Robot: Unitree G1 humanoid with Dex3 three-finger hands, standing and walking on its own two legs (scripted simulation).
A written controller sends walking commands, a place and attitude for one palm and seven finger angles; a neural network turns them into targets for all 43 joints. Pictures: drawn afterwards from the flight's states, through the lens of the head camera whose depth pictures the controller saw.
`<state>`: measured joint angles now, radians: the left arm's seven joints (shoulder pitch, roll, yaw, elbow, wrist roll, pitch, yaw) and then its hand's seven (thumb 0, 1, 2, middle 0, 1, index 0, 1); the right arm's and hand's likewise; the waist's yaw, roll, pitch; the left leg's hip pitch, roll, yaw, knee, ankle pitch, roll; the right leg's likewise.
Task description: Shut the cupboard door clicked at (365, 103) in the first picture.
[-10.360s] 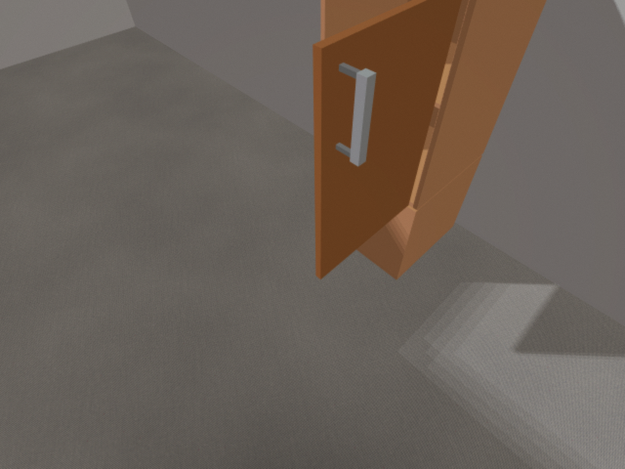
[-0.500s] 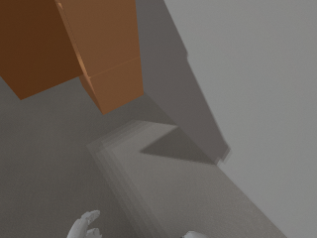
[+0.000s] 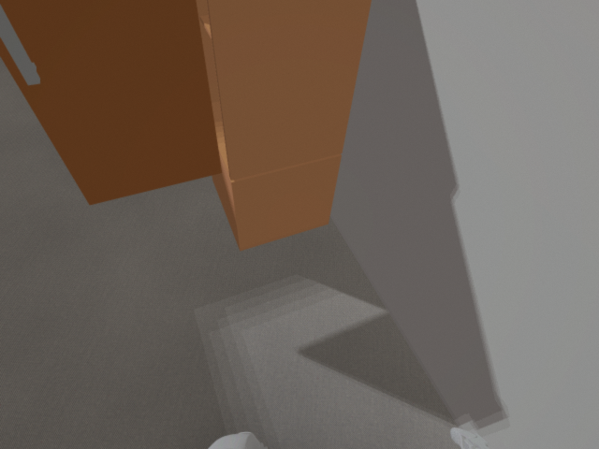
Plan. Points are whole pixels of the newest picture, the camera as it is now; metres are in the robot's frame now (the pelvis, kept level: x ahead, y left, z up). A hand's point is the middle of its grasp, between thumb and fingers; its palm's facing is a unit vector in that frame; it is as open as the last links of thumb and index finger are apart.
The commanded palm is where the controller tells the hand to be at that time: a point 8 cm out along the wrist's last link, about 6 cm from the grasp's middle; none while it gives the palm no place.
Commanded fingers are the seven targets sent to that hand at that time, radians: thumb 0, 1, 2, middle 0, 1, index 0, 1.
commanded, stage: turn to face it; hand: left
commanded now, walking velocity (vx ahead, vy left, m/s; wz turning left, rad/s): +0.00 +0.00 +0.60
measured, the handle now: (10, 33) +0.71 +0.58 +0.15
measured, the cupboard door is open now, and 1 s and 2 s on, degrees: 91 91 91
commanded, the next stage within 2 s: take the last steps up to it in 0.76 s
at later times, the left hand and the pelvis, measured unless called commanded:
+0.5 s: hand (201, 364) +0.25 +0.17 -0.13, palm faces +0.22 -0.95 -0.23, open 7.3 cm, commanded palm none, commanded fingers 0.00 0.90 0.90 -0.20 -0.30 -0.20 -0.30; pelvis +0.16 -0.03 +0.01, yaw +15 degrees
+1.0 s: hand (163, 431) +0.16 +0.21 -0.15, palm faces +0.42 -0.87 -0.25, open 7.4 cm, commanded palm none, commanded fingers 0.00 0.90 0.90 -0.20 -0.30 -0.20 -0.30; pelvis +0.20 +0.00 +0.02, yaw +23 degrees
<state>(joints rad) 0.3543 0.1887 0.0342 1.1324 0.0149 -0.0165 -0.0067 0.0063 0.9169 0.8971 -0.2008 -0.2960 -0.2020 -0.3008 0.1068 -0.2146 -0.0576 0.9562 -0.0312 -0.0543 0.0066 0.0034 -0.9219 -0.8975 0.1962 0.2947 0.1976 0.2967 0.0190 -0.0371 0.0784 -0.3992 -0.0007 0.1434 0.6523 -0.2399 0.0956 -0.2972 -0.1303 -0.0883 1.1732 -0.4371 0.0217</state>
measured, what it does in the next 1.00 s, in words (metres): walks ahead, turning left: right foot, then left foot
